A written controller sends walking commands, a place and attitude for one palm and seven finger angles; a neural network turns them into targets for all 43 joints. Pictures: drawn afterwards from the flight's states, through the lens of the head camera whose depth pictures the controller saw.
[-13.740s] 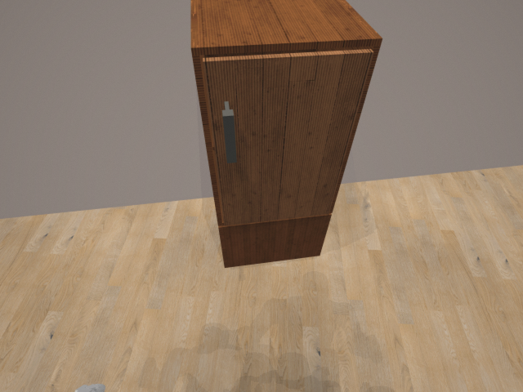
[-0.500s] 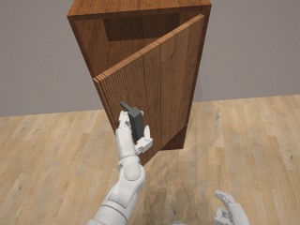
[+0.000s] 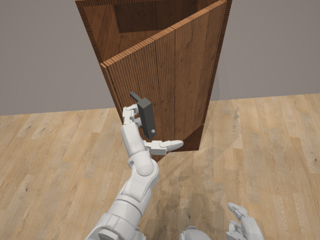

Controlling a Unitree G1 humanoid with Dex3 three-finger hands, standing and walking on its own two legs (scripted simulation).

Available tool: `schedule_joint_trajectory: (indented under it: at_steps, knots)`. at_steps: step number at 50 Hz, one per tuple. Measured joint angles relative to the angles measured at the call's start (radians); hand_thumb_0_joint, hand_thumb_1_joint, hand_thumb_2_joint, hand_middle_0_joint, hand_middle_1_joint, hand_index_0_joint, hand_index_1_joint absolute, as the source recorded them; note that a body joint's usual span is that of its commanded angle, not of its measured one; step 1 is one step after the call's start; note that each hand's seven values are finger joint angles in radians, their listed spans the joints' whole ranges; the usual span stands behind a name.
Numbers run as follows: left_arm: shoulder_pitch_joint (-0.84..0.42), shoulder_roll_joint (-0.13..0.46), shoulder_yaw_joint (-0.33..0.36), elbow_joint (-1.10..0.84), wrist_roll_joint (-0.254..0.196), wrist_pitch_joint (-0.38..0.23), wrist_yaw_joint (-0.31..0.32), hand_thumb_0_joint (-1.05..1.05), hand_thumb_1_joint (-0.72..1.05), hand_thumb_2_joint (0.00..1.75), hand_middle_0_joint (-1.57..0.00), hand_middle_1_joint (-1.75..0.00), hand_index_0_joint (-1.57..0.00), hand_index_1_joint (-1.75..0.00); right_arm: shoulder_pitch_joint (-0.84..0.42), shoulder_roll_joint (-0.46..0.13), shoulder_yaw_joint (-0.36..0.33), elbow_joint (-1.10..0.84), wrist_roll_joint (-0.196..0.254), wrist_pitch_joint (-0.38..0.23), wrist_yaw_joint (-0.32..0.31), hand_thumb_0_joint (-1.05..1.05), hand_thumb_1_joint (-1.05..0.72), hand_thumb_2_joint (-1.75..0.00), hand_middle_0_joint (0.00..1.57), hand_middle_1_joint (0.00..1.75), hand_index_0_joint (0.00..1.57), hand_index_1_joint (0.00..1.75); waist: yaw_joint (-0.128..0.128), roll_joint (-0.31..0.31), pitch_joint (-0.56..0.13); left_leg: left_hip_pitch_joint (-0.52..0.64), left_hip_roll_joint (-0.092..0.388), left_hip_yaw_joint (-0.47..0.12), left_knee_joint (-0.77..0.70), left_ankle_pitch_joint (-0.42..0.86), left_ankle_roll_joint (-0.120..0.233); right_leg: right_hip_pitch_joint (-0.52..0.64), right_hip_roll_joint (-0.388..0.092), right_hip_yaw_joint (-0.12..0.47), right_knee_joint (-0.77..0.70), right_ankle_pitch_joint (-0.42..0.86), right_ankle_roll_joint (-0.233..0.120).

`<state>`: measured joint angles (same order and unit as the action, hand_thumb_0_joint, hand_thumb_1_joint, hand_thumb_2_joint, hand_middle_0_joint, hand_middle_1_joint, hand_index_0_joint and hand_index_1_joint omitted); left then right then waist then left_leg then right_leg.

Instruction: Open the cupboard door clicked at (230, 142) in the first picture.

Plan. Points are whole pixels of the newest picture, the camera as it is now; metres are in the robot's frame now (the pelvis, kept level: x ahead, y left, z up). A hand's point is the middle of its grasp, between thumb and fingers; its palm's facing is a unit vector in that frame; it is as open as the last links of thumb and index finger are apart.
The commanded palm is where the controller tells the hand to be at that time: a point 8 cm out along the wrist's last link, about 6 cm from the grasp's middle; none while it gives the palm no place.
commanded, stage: open thumb and fingers to let go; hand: left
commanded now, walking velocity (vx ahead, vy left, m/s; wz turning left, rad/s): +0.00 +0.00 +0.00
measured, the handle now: (142, 115) +0.42 +0.05 +0.06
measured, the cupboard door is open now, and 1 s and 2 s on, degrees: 39 43 43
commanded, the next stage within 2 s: slide the hand sideways off the handle in 0.20 s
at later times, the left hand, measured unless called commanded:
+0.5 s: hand (155, 145) +0.34 +0.02 +0.05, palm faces -0.11 -0.99 -0.02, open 16.2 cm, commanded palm +0.32 +0.04 +0.05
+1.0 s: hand (149, 156) +0.31 +0.03 +0.05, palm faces -0.04 -1.00 +0.00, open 16.2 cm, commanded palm +0.28 +0.09 +0.05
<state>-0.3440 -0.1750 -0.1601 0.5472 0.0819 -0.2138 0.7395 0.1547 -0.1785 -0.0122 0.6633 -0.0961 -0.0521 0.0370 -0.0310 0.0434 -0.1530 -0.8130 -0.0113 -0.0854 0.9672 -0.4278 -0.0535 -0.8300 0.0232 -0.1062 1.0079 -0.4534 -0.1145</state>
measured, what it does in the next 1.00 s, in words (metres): stands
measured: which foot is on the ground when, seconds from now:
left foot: down 0.00-1.00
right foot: down 0.00-1.00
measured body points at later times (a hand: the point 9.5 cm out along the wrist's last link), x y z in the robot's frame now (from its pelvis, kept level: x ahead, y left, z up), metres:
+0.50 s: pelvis +0.00 +0.04 -0.01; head +0.06 +0.02 +0.44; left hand +0.34 +0.07 +0.05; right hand +0.13 -0.19 -0.12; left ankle +0.03 +0.17 -0.67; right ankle +0.02 -0.04 -0.67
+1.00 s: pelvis +0.00 +0.05 +0.00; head +0.05 +0.03 +0.45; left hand +0.30 +0.09 +0.05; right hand +0.15 -0.18 -0.11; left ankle +0.03 +0.17 -0.67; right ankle +0.02 -0.04 -0.67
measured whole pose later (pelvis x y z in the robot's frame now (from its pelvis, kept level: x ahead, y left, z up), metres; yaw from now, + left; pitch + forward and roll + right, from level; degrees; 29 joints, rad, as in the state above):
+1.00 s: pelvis +0.00 +0.05 +0.00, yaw -4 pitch +12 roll +0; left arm -0.06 -0.10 -0.32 0.34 0.09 -0.35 0.42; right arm 0.23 -0.19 0.00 0.53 -0.04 0.00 0.05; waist -0.03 0.03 -0.13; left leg -0.76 -0.01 -0.01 1.03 -0.48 0.00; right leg -0.78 0.02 -0.03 1.03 -0.46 -0.05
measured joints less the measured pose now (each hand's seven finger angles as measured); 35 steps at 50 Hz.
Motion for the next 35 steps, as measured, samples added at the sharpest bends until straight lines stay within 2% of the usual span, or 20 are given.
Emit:
schedule_joint_trajectory:
  at_steps: [5, 11, 16, 17, 18, 22, 23, 25, 28, 32, 35]
  knots:
    - [-0.025, -0.009, -0.012, 0.029, 0.009, -0.003, 0.012, 0.00, -0.46, 0.31, -0.25, -0.89, -0.28, -0.90, 0.003, 0.001, -0.003, -0.004, -0.005, -0.004, 0.006, 0.01, -0.91, -0.90, 0.20, 0.30, 0.20, 0.30, 0.001, -0.003, -0.003, -0.010, -0.001, 0.008, 0.015, -0.006, -0.007, -0.009, -0.002, 0.008, 0.008, -0.001, 0.011]
    - [-0.047, -0.017, -0.033, 0.049, 0.011, 0.000, 0.018, -0.01, -0.49, 0.30, -0.22, -0.63, -0.25, -0.64, 0.007, 0.008, -0.001, -0.003, -0.010, -0.006, 0.014, 0.01, -0.91, -0.90, 0.20, 0.30, 0.20, 0.30, -0.002, -0.007, -0.003, -0.018, -0.001, 0.017, 0.034, -0.016, 0.002, -0.013, -0.001, 0.018, 0.014, -0.002, 0.023]
    - [-0.053, -0.020, -0.044, 0.054, 0.003, 0.008, 0.020, -0.01, -0.49, 0.30, -0.28, -0.52, -0.28, -0.59, 0.014, 0.012, 0.003, 0.001, -0.012, -0.005, 0.022, 0.01, -0.91, -0.90, 0.20, 0.30, 0.20, 0.30, 0.003, -0.005, -0.005, -0.020, 0.000, 0.024, 0.045, -0.024, 0.012, -0.012, -0.001, 0.024, 0.015, -0.002, 0.033]
    - [-0.045, -0.015, -0.047, 0.043, 0.011, 0.010, 0.004, -0.01, -0.49, 0.30, -0.28, -0.50, -0.27, -0.58, 0.016, 0.013, 0.005, -0.004, -0.011, -0.001, 0.022, 0.01, -0.91, -0.90, 0.20, 0.30, 0.20, 0.30, 0.001, -0.007, -0.002, -0.020, -0.003, 0.025, 0.048, -0.025, 0.014, -0.012, -0.003, 0.025, 0.018, -0.003, 0.034]
    - [-0.026, -0.005, -0.053, 0.027, 0.017, -0.004, -0.046, -0.01, -0.49, 0.30, -0.28, -0.48, -0.25, -0.56, 0.024, 0.014, 0.006, -0.015, -0.006, 0.003, 0.022, 0.01, -0.91, -0.90, 0.20, 0.30, 0.20, 0.30, 0.001, -0.010, 0.000, -0.020, -0.007, 0.026, 0.049, -0.025, 0.017, -0.013, -0.007, 0.026, 0.022, -0.005, 0.036]
    - [0.058, 0.071, -0.107, -0.040, -0.012, -0.106, -0.307, -0.01, -0.49, 0.30, -0.23, -0.41, -0.16, -0.46, 0.067, 0.006, -0.001, -0.063, 0.023, 0.009, 0.020, 0.01, -0.91, -0.90, 0.20, 0.30, 0.20, 0.30, 0.002, -0.010, 0.011, -0.022, -0.016, 0.027, 0.067, -0.031, 0.027, -0.012, -0.016, 0.027, 0.038, -0.013, 0.045]
    - [0.072, 0.083, -0.123, -0.047, -0.024, -0.126, -0.348, -0.01, -0.49, 0.30, -0.22, -0.39, -0.14, -0.44, 0.076, 0.002, -0.002, -0.071, 0.031, 0.009, 0.020, 0.01, -0.91, -0.90, 0.20, 0.30, 0.20, 0.30, 0.003, -0.006, 0.015, -0.020, -0.015, 0.028, 0.072, -0.035, 0.029, -0.008, -0.015, 0.028, 0.040, -0.014, 0.047]
    - [0.091, 0.087, -0.149, -0.054, -0.048, -0.149, -0.385, -0.01, -0.49, 0.30, -0.19, -0.36, -0.13, -0.40, 0.089, -0.008, -0.004, -0.081, 0.045, 0.010, 0.021, 0.01, -0.91, -0.90, 0.20, 0.30, 0.20, 0.30, 0.004, 0.000, 0.023, -0.011, -0.014, 0.034, 0.078, -0.040, 0.034, 0.001, -0.014, 0.033, 0.040, -0.015, 0.052]
    - [0.106, 0.056, -0.164, -0.053, -0.053, -0.153, -0.359, -0.01, -0.50, 0.30, -0.16, -0.33, -0.13, -0.36, 0.099, -0.017, -0.004, -0.090, 0.052, 0.021, 0.026, 0.01, -0.91, -0.90, 0.20, 0.30, 0.20, 0.30, 0.001, 0.004, 0.028, 0.000, -0.013, 0.048, 0.077, -0.043, 0.042, 0.009, -0.013, 0.047, 0.037, -0.012, 0.061]
    - [0.105, 0.028, -0.164, -0.040, -0.006, -0.138, -0.285, -0.01, -0.50, 0.30, -0.14, -0.31, -0.14, -0.32, 0.102, -0.018, 0.000, -0.096, 0.046, 0.042, 0.033, 0.01, -0.91, -0.90, 0.20, 0.30, 0.20, 0.30, -0.010, -0.001, 0.023, 0.003, -0.012, 0.067, 0.075, -0.043, 0.051, 0.004, -0.012, 0.066, 0.040, -0.008, 0.069]
    - [0.111, 0.032, -0.154, -0.046, 0.007, -0.131, -0.270, -0.01, -0.50, 0.30, -0.14, -0.31, -0.14, -0.31, 0.102, -0.012, 0.003, -0.101, 0.044, 0.057, 0.032, 0.01, -0.91, -0.90, 0.20, 0.30, 0.20, 0.30, -0.014, -0.007, 0.020, 0.008, -0.008, 0.078, 0.074, -0.044, 0.054, 0.004, -0.008, 0.077, 0.041, -0.006, 0.071]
